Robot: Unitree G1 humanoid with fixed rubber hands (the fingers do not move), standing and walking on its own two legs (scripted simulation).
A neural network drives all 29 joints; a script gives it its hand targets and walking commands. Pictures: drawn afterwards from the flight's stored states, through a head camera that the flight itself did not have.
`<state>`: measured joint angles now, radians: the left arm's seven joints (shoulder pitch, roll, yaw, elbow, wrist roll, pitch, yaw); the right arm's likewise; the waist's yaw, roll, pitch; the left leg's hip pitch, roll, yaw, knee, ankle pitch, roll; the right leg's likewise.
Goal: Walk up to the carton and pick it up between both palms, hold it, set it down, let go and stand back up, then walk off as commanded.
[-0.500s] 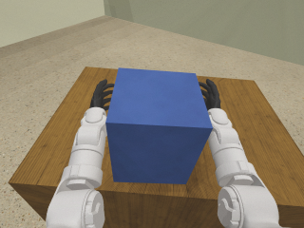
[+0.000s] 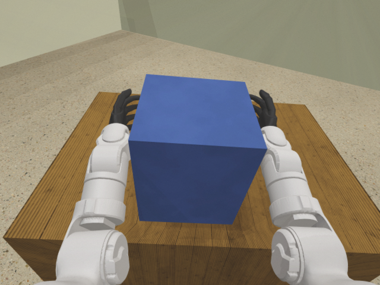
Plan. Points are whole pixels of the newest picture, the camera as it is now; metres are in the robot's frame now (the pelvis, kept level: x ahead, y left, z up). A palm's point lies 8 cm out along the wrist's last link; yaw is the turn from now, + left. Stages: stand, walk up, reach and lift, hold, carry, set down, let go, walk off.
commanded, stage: reach and lift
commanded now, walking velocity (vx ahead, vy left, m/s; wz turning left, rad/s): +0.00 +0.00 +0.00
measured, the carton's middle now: (191, 152) +0.38 +0.01 +0.13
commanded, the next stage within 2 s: hold in 0.90 s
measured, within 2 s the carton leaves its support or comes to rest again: neither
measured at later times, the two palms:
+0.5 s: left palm (119, 120) +0.39 +0.16 +0.20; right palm (267, 121) +0.39 -0.14 +0.21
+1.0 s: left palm (115, 113) +0.38 +0.16 +0.22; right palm (271, 114) +0.38 -0.14 +0.24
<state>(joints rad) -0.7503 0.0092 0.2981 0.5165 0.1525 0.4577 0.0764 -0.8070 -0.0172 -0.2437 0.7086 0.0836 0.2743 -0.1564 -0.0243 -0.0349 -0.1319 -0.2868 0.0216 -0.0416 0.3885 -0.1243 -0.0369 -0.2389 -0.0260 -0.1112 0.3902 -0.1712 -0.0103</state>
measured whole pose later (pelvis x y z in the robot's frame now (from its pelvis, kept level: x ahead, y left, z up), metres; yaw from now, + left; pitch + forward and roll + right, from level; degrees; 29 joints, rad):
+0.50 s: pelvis +0.00 +0.00 +0.00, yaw +0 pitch +0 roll +0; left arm -0.79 0.04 0.30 0.52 0.15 0.54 0.07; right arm -0.88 -0.03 -0.24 0.75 0.09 0.34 -0.17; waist -0.04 -0.04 -0.13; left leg -0.27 0.02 -0.04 0.39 -0.12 -0.03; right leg -0.22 -0.03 -0.11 0.39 -0.17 -0.01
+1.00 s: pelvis +0.00 +0.00 +0.00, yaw +0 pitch +0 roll +0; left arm -0.79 0.04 0.29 0.42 0.15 0.65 0.06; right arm -0.88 -0.04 -0.22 0.65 0.17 0.45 -0.20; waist -0.04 -0.04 -0.15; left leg -0.26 0.02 -0.04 0.39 -0.12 -0.03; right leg -0.21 -0.03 -0.11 0.39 -0.17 -0.01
